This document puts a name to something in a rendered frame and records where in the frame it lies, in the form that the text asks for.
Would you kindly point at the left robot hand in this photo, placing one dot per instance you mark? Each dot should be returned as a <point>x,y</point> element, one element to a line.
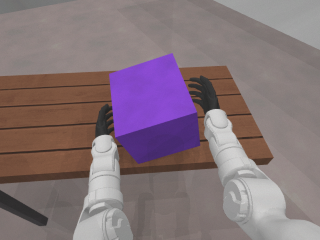
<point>102,124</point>

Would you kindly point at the carton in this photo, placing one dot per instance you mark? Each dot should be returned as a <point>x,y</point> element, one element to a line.
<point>153,113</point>

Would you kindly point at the right robot upper arm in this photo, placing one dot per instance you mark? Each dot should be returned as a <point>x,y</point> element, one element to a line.
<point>258,207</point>

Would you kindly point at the right robot hand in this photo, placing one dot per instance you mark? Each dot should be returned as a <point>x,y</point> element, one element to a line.
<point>209,99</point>

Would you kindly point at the left robot upper arm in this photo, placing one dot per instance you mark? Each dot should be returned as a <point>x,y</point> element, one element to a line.
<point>110,224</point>

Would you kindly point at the table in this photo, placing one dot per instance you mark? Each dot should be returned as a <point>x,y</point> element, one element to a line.
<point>48,125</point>

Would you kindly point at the right robot forearm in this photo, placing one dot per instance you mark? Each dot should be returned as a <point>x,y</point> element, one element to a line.
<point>227,152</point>

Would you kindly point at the left robot forearm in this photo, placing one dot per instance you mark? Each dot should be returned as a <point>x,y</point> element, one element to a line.
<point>104,190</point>

